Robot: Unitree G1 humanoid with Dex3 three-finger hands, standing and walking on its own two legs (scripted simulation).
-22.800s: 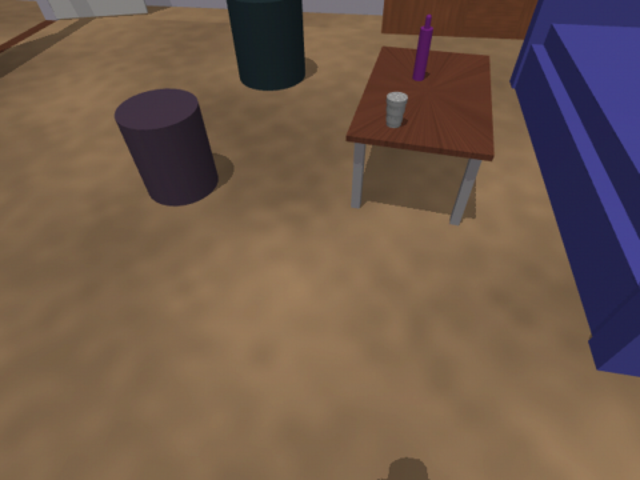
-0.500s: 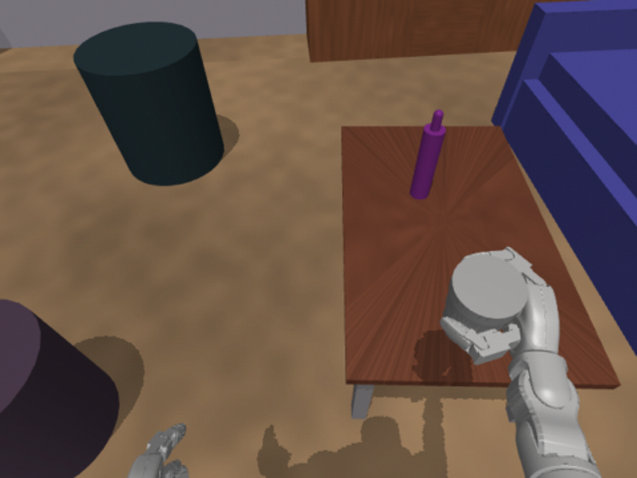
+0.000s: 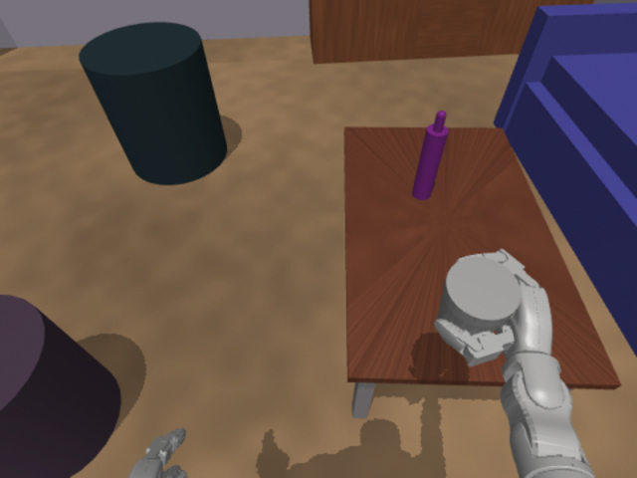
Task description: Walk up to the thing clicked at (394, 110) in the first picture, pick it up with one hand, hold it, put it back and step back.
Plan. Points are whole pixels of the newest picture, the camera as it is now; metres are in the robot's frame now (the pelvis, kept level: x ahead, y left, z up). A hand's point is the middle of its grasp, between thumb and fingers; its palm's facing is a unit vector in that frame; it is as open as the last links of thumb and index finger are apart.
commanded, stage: hold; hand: right
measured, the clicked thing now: (469, 309) +0.33 -0.16 +0.04
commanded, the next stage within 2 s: crouch in 0.64 s
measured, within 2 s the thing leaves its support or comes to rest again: neither
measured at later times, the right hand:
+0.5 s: hand (470, 306) +0.33 -0.16 +0.05, palm faces +0.12 +0.99 +0.00, open 10.2 cm
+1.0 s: hand (465, 310) +0.34 -0.16 +0.02, palm faces +0.14 +0.99 +0.02, open 10.2 cm
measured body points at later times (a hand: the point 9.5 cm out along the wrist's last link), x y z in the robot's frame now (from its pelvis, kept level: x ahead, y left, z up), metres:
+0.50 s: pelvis +0.00 +0.00 +0.00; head +0.04 +0.00 +0.45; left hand +0.14 +0.24 -0.10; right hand +0.32 -0.21 +0.05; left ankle +0.04 +0.14 -0.70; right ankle +0.01 -0.13 -0.70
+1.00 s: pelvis +0.00 +0.00 -0.01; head +0.06 -0.01 +0.44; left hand +0.15 +0.24 -0.11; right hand +0.33 -0.22 +0.02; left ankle +0.04 +0.14 -0.70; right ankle +0.01 -0.13 -0.70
